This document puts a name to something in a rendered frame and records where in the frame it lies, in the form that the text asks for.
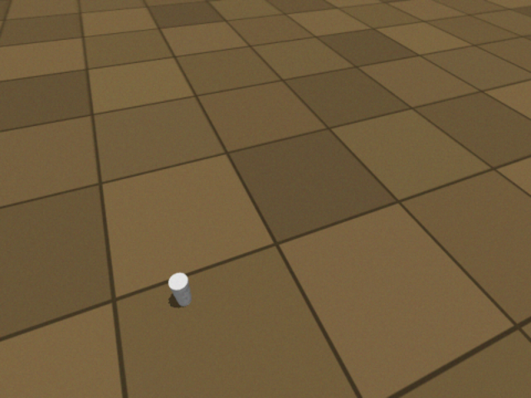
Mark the cup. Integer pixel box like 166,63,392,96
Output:
168,273,192,306

